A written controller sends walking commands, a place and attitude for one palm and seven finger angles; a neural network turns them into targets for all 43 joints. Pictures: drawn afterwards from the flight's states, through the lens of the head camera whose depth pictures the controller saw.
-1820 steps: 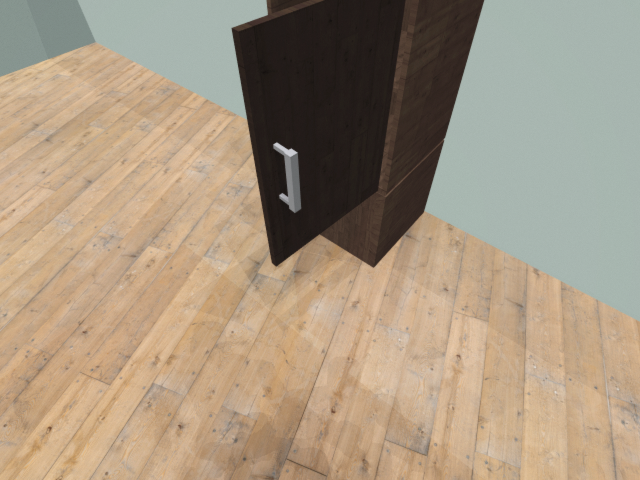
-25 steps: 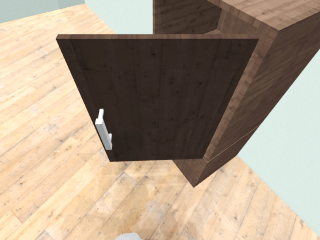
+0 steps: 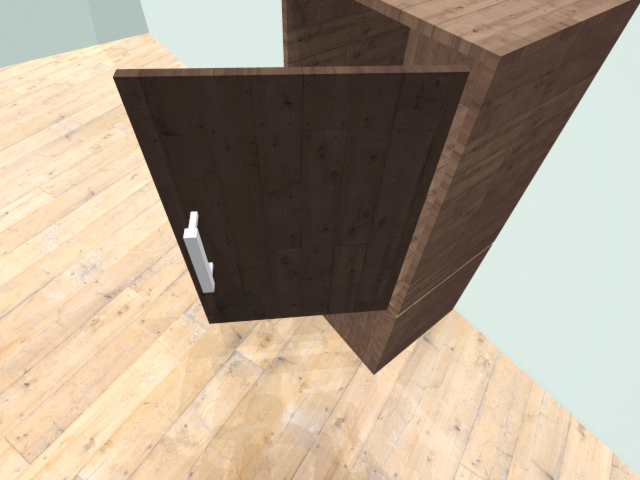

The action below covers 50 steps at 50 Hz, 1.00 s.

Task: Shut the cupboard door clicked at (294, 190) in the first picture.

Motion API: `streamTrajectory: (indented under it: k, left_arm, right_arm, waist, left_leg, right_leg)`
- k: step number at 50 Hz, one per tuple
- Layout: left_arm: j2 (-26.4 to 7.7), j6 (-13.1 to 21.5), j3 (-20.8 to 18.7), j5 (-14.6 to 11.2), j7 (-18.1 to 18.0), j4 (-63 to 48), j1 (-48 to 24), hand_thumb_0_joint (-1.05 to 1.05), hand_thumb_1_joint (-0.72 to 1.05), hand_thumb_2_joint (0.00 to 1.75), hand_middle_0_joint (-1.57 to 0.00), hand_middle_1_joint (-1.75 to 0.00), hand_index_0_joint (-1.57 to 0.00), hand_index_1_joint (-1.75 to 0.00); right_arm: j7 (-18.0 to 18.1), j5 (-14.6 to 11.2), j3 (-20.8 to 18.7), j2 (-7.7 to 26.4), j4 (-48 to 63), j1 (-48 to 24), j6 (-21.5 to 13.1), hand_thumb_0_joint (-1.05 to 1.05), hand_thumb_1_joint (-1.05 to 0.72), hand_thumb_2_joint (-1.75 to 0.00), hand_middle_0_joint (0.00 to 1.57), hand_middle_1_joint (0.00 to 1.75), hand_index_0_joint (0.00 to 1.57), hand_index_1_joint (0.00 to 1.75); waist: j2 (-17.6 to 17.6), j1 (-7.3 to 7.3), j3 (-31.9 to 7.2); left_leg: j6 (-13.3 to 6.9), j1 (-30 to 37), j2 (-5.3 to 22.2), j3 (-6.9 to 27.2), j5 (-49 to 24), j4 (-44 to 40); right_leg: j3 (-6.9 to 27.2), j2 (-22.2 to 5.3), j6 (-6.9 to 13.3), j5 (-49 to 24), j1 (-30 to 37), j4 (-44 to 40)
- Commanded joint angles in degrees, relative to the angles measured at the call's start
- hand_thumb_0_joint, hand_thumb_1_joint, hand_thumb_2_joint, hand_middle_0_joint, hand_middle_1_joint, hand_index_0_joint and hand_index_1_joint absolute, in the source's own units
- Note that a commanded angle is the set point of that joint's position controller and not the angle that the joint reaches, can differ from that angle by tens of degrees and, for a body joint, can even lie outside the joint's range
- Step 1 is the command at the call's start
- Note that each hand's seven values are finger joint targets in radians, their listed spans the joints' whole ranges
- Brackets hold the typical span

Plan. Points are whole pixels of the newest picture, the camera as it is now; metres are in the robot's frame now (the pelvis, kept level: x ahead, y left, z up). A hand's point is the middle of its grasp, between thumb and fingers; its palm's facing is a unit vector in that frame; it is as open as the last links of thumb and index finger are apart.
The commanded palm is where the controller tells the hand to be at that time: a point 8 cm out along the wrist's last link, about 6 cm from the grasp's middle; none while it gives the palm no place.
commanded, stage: come to a stop and stand still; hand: left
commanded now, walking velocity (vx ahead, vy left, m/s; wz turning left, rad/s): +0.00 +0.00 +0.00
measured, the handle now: (201, 253) +0.46 +0.23 -0.05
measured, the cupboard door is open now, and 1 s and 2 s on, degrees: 58 58 58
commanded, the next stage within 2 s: look again from close up in 0.48 s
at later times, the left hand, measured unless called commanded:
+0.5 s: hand out of the picture -0.03 +0.12 -0.18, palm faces +0.04 -0.99 -0.13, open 7.3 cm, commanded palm none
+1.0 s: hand out of the picture -0.03 +0.19 -0.18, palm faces +0.04 -0.98 -0.20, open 7.3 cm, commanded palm none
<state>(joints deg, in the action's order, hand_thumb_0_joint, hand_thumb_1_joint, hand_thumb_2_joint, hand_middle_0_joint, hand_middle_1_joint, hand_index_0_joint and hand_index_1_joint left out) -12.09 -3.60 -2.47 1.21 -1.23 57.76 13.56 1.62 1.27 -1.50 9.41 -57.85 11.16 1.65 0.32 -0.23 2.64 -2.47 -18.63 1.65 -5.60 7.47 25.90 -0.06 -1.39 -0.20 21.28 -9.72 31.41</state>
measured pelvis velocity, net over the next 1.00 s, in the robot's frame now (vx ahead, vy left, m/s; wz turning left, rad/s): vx -0.03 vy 0.01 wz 0.01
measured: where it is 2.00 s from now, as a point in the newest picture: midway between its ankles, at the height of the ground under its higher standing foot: outside the picture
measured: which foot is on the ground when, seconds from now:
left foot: down 0.00-1.00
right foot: up 0.00-0.00, down 0.02-1.00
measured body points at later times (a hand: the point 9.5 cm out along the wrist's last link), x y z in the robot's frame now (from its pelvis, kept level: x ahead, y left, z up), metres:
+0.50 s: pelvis -0.01 -0.03 +0.00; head -0.01 -0.01 +0.45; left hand -0.03 +0.18 -0.17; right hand -0.06 -0.24 -0.15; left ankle +0.05 +0.10 -0.74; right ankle -0.05 -0.14 -0.74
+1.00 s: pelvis -0.03 +0.01 -0.01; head -0.04 +0.03 +0.44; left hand -0.03 +0.24 -0.17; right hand +0.02 -0.22 -0.15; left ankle +0.05 +0.10 -0.74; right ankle -0.05 -0.14 -0.74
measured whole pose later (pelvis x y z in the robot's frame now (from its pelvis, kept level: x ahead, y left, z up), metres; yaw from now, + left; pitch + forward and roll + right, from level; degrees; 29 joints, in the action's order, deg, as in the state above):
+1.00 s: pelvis -0.03 +0.01 -0.01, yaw +1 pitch -2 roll -1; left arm -10.8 0.0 0.2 1.5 -2.6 57.9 19.9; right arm 0.6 1.2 -0.4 9.7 -57.3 14.6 0.2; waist 1.1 0.5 0.2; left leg -2.8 -19.3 -0.7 -2.2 8.9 29.8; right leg 0.1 -2.2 -1.1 18.5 -9.8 29.8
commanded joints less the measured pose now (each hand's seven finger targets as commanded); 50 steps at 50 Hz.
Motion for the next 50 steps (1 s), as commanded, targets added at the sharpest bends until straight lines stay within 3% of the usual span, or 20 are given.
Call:
streamTrajectory:
  k: [1,2,3,4,5,9,10,14,28,29,30,31,33,34,35,39,40,44,47,50]
  left_arm:
    - [-6.3,2.0,-0.7,0.5,-0.4,0.4,7.5,0.00,0.90,0.90,-0.20,-0.30,-0.20,-0.30]
    - [-8.3,2.1,-0.7,0.4,-0.4,-0.7,4.0,0.00,0.90,0.90,-0.20,-0.30,-0.20,-0.30]
    - [-9.0,2.2,-0.4,0.4,-0.4,-1.6,0.1,0.00,0.90,0.90,-0.20,-0.30,-0.20,-0.30]
    - [-6.9,2.9,-0.1,0.2,-0.5,-1.4,-1.0,0.00,0.90,0.90,-0.20,-0.30,-0.20,-0.30]
    - [-5.7,3.3,0.2,-0.1,-0.5,-0.6,-0.4,0.00,0.90,0.90,-0.20,-0.30,-0.20,-0.30]
    - [-2.4,3.8,1.2,-0.9,-0.6,2.2,3.6,0.00,0.90,0.90,-0.20,-0.30,-0.20,-0.30]
    - [-2.1,3.8,1.1,-0.7,-0.6,2.5,4.5,0.00,0.90,0.90,-0.20,-0.30,-0.20,-0.30]
    - [-1.8,3.0,1.0,-0.8,-0.6,4.4,6.5,0.00,0.90,0.90,-0.20,-0.30,-0.20,-0.30]
    - [0.8,3.5,1.2,-0.7,-1.0,5.9,8.8,0.00,0.90,0.90,-0.20,-0.30,-0.20,-0.30]
    - [-0.7,6.0,1.9,0.6,-2.9,6.4,12.0,0.00,0.90,0.90,-0.20,-0.30,-0.20,-0.30]
    - [-3.0,7.0,1.2,0.4,-3.1,5.1,11.7,0.00,0.90,0.90,-0.20,-0.30,-0.20,-0.30]
    - [-2.8,7.1,1.3,0.0,-2.8,3.9,11.6,0.00,0.90,0.90,-0.20,-0.30,-0.20,-0.30]
    - [-0.7,6.9,1.8,-0.5,-2.8,3.8,11.2,0.00,0.90,0.90,-0.20,-0.30,-0.20,-0.30]
    - [-0.1,6.4,1.8,-0.4,-2.7,3.2,10.9,0.00,0.90,0.90,-0.20,-0.30,-0.20,-0.30]
    - [-0.1,5.9,2.0,-0.2,-2.6,2.7,10.5,0.00,0.90,0.90,-0.20,-0.30,-0.20,-0.30]
    - [-0.7,4.7,1.9,0.1,-2.0,1.1,10.1,0.00,0.90,0.90,-0.20,-0.30,-0.20,-0.30]
    - [-1.1,4.6,1.8,0.4,-1.9,0.7,10.5,0.00,0.90,0.90,-0.20,-0.30,-0.20,-0.30]
    - [-2.0,4.0,1.7,0.3,-1.6,-0.3,11.4,0.00,0.90,0.90,-0.20,-0.30,-0.20,-0.30]
    - [-2.7,4.1,1.7,0.4,-1.4,-0.9,12.7,0.00,0.90,0.90,-0.20,-0.30,-0.20,-0.30]
    - [-3.2,4.4,1.8,0.4,-1.2,-1.3,12.7,0.00,0.90,0.90,-0.20,-0.30,-0.20,-0.30]
  right_arm:
    - [-0.4,-0.9,-1.8,5.0,1.9,1.5,0.1,0.00,-0.90,-0.90,0.20,0.30,0.20,0.30]
    - [-0.8,-0.7,-1.5,4.3,1.7,2.3,0.4,0.00,-0.90,-0.90,0.20,0.30,0.20,0.30]
    - [-1.1,-0.4,-1.6,4.3,0.8,3.8,0.4,0.00,-0.90,-0.90,0.20,0.30,0.20,0.30]
    - [-1.0,-0.2,-1.4,3.8,-0.3,3.9,0.3,0.00,-0.90,-0.90,0.20,0.30,0.20,0.30]
    - [-0.9,-0.3,-1.0,3.3,-1.0,4.6,0.0,0.00,-0.90,-0.90,0.20,0.30,0.20,0.30]
    - [-0.1,-0.5,-0.2,4.9,-4.7,8.6,-1.6,0.00,-0.90,-0.90,0.20,0.30,0.20,0.30]
    - [0.1,-0.7,-0.1,5.0,-5.3,8.9,-1.7,0.00,-0.90,-0.90,0.20,0.30,0.20,0.30]
    - [0.3,-0.5,0.1,3.9,-6.3,8.9,-1.2,0.00,-0.90,-0.90,0.20,0.30,0.20,0.30]
    - [0.8,-0.6,-0.1,2.5,-7.1,10.3,-1.7,0.00,-0.90,-0.90,0.20,0.30,0.20,0.30]
    - [-0.3,-0.8,0.4,4.4,-2.7,3.3,-3.2,0.00,-0.90,-0.90,0.20,0.30,0.20,0.30]
    - [-0.2,-0.6,0.8,2.2,-0.4,4.9,-3.7,0.00,-0.90,-0.90,0.20,0.30,0.20,0.30]
    - [0.2,-0.5,0.7,1.0,-1.1,9.2,-4.0,0.00,-0.90,-0.90,0.20,0.30,0.20,0.30]
    - [0.3,-0.8,0.2,3.3,-1.3,10.6,-3.9,0.00,-0.90,-0.90,0.20,0.30,0.20,0.30]
    - [0.3,-0.9,0.0,4.0,-0.7,10.1,-3.8,0.00,-0.90,-0.90,0.20,0.30,0.20,0.30]
    - [0.3,-0.8,0.1,4.5,-0.9,8.9,-3.9,0.00,-0.90,-0.90,0.20,0.30,0.20,0.30]
    - [-0.4,-0.6,-0.2,5.7,1.3,6.6,-2.8,0.00,-0.90,-0.90,0.20,0.30,0.20,0.30]
    - [-0.5,-0.4,-0.3,5.8,1.5,6.4,-2.8,0.00,-0.90,-0.90,0.20,0.30,0.20,0.30]
    - [-0.7,-0.2,-0.8,7.7,3.2,5.3,-2.1,0.00,-0.90,-0.90,0.20,0.30,0.20,0.30]
    - [-0.8,-0.2,-0.9,8.5,3.8,4.5,-2.3,0.00,-0.90,-0.90,0.20,0.30,0.20,0.30]
    - [-0.9,-0.4,-0.9,8.6,3.8,4.1,-2.3,0.00,-0.90,-0.90,0.20,0.30,0.20,0.30]
  waist:
    - [6.1,0.06,0.5]
    - [8.8,-1.18,1.6]
    - [8.7,-2.43,1.2]
    - [12.3,-1.88,3.2]
    - [12.5,-2.05,3.7]
    - [3.5,-1.33,3.0]
    - [4.1,-0.75,4.8]
    - [-1.0,-0.20,6.7]
    - [0.5,-0.26,3.5]
    - [-5.8,2.03,4.6]
    - [-5.0,-1.06,0.7]
    - [-3.6,-1.38,-4.5]
    - [5.4,-1.29,-9.1]
    - [4.9,-1.09,-8.5]
    - [2.5,-0.65,-4.1]
    - [-0.9,-0.32,6.6]
    - [-3.0,-0.02,7.4]
    - [-2.1,0.33,5.7]
    - [-3.2,0.94,1.6]
    - [-1.2,0.92,1.0]
  left_leg:
    - [3.1,-0.5,1.1,5.3,16.7,-2.5]
    - [3.6,4.2,-0.4,3.4,13.5,2.1]
    - [3.4,8.7,-1.0,3.0,11.5,5.8]
    - [2.8,7.7,-0.4,4.1,8.4,7.0]
    - [2.5,7.9,0.2,4.4,5.3,4.8]
    - [2.0,9.4,3.3,8.1,-2.8,-3.2]
    - [1.9,7.9,4.0,8.4,-2.0,-3.9]
    - [2.4,5.7,2.7,8.2,4.9,-6.0]
    - [2.0,7.8,3.5,8.4,1.4,-5.1]
    - [3.1,4.6,3.4,6.7,-3.9,7.0]
    - [3.0,6.4,2.6,6.4,-8.6,6.3]
    - [1.6,8.0,2.3,5.1,-6.7,4.4]
    - [0.4,8.5,4.1,7.4,-11.1,5.3]
    - [0.4,8.7,4.4,7.8,-11.3,4.5]
    - [0.3,7.4,4.5,7.8,-11.8,3.6]
    - [0.2,-0.5,3.6,10.9,9.6,-3.0]
    - [0.1,-1.7,3.5,11.1,12.2,-4.4]
    - [-0.1,-2.7,3.9,14.0,22.0,-8.4]
    - [-0.4,-1.1,4.4,14.4,21.5,-9.0]
    - [-0.5,0.1,4.4,14.0,19.7,-9.0]
  right_leg:
    - [11.6,-9.5,5.7,8.8,-3.7,-19.3]
    - [14.5,-13.6,7.6,16.6,-12.0,-23.6]
    - [13.7,-13.6,7.7,17.4,-17.3,-23.5]
    - [12.3,-10.9,7.3,11.7,-17.2,-22.6]
    - [10.4,-9.4,6.4,5.8,-15.3,-21.1]
    - [5.6,-4.3,2.8,-4.3,-8.5,-14.3]
    - [5.3,-3.5,2.4,-3.8,-7.2,-15.0]
    - [5.7,-3.8,2.3,0.8,-7.3,-15.7]
    - [4.8,-3.4,2.1,-4.5,-4.8,-14.7]
    - [7.7,-5.8,2.1,-21.4,-6.5,-14.6]
    - [7.6,-8.4,2.4,-48.8,-1.9,-10.7]
    - [5.4,-7.6,2.5,-50.7,3.3,-5.6]
    - [3.1,-4.9,2.4,-37.7,4.5,-5.1]
    - [3.0,-4.2,2.3,-30.1,3.3,-5.4]
    - [2.7,-3.3,2.3,-23.9,0.7,-6.0]
    - [3.2,-1.9,2.6,-0.2,-6.9,-8.5]
    - [3.1,-1.7,2.7,0.5,-6.9,-8.6]
    - [2.5,-1.0,2.4,4.2,-7.2,-7.0]
    - [1.8,-1.1,2.2,1.4,-5.0,-6.3]
    - [1.9,-1.5,2.2,0.4,-5.1,-7.5]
